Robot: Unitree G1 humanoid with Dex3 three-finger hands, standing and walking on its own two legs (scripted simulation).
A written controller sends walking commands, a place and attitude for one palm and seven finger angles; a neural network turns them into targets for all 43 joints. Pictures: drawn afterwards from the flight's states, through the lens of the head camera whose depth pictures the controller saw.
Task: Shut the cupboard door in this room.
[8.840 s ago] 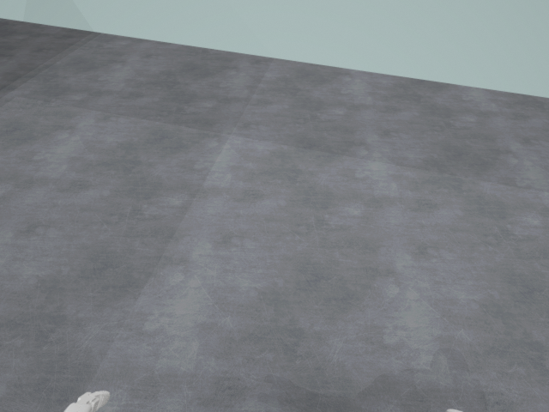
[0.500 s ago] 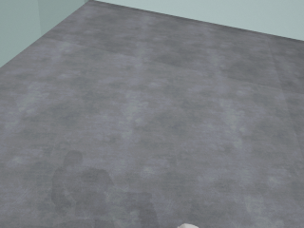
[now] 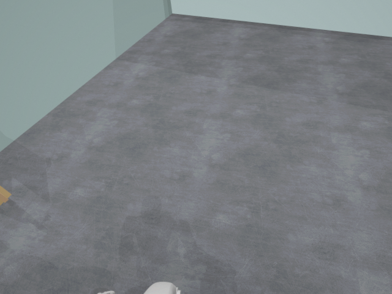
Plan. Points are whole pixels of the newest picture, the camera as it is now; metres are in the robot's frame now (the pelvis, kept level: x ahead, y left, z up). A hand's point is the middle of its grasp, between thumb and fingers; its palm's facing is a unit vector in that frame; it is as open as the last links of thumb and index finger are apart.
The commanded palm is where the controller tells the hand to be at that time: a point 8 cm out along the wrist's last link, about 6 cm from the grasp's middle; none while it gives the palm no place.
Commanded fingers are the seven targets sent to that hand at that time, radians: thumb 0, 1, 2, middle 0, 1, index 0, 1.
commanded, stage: turn or walk to find it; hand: left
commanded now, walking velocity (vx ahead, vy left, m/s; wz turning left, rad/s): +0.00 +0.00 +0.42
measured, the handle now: out of the picture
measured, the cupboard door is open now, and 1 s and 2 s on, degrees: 83 83 83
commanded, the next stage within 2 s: stand and wait in 0.68 s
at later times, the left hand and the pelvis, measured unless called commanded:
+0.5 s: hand out of the picture -0.04 +0.28 -0.18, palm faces +0.27 -0.94 -0.22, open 7.4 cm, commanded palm none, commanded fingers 0.00 0.90 0.90 -0.20 -0.30 -0.20 -0.30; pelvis -0.04 +0.06 +0.00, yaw +12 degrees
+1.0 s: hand out of the picture -0.04 +0.19 -0.15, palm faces +0.35 -0.90 -0.26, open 7.3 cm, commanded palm none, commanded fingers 0.00 0.90 0.90 -0.20 -0.30 -0.20 -0.30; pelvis -0.06 -0.01 +0.00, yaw +20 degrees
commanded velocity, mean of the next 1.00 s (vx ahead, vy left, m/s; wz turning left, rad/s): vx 0.00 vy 0.00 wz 0.29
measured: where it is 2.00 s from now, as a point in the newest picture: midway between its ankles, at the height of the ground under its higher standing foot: outside the picture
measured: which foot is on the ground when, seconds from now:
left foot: up 0.00-0.26, down 0.28-0.82, up 0.84-1.00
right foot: down 0.00-0.28, up 0.30-0.78, down 0.80-1.00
